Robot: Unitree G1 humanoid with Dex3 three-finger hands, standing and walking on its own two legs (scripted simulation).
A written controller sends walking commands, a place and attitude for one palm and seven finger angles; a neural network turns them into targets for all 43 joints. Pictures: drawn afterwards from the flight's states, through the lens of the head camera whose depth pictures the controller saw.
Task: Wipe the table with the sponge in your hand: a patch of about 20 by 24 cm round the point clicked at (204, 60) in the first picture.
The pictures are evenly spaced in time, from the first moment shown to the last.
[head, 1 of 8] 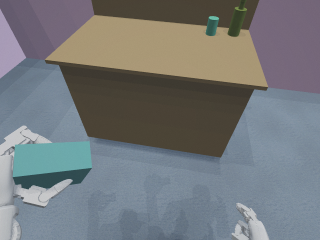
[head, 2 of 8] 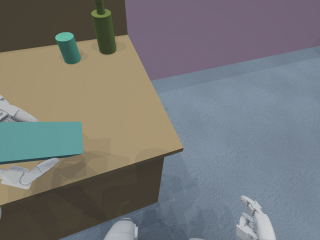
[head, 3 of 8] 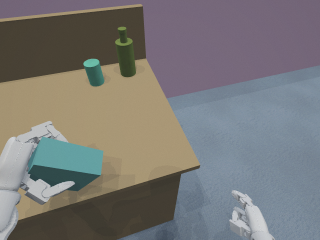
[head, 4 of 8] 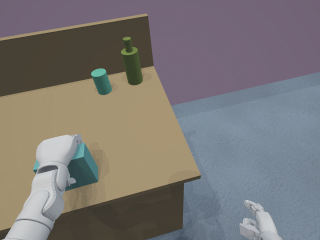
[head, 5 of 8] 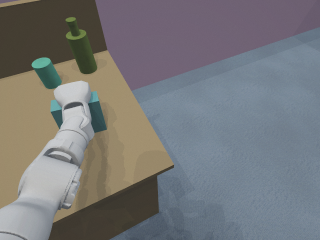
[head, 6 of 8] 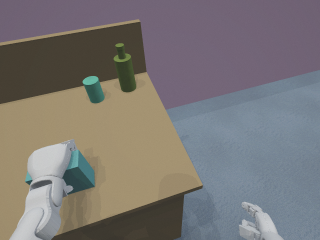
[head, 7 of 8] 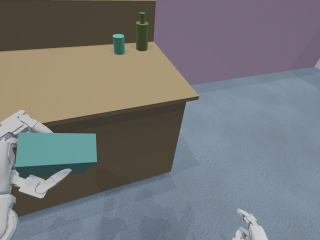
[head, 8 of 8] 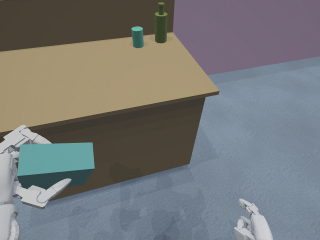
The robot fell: no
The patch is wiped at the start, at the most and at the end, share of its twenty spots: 0.00 1.00 1.00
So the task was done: yes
